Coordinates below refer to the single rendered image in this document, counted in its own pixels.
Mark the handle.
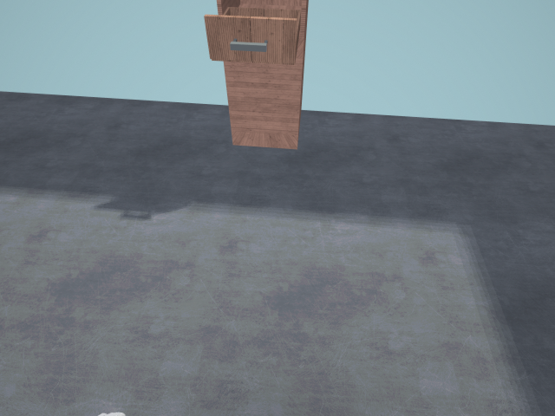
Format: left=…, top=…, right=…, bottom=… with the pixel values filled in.
left=230, top=39, right=268, bottom=52

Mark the drawer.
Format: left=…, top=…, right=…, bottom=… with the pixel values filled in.
left=204, top=7, right=301, bottom=65

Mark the cabinet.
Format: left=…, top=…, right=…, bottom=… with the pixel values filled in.
left=217, top=0, right=309, bottom=149

